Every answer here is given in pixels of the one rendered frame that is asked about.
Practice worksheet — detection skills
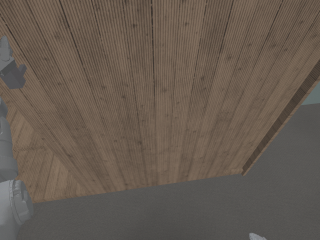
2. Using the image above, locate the wardrobe door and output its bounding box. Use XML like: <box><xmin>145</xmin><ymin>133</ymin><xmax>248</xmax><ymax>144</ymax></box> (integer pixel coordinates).
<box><xmin>226</xmin><ymin>7</ymin><xmax>320</xmax><ymax>170</ymax></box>
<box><xmin>0</xmin><ymin>0</ymin><xmax>320</xmax><ymax>196</ymax></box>

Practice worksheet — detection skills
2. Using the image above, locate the left robot forearm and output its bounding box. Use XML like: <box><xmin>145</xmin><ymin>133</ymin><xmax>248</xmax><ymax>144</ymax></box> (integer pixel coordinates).
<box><xmin>0</xmin><ymin>96</ymin><xmax>19</xmax><ymax>183</ymax></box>

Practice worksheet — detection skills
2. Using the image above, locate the left robot upper arm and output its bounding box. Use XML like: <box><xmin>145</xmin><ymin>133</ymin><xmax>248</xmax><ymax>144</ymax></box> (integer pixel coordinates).
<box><xmin>0</xmin><ymin>179</ymin><xmax>34</xmax><ymax>240</ymax></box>

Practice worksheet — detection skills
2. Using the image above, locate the left robot hand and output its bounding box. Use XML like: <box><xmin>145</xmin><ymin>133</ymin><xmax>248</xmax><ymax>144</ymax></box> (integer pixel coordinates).
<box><xmin>0</xmin><ymin>35</ymin><xmax>17</xmax><ymax>76</ymax></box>

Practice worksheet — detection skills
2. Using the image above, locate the handle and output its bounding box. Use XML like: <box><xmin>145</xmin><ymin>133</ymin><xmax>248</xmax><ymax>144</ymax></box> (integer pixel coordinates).
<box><xmin>0</xmin><ymin>55</ymin><xmax>27</xmax><ymax>89</ymax></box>

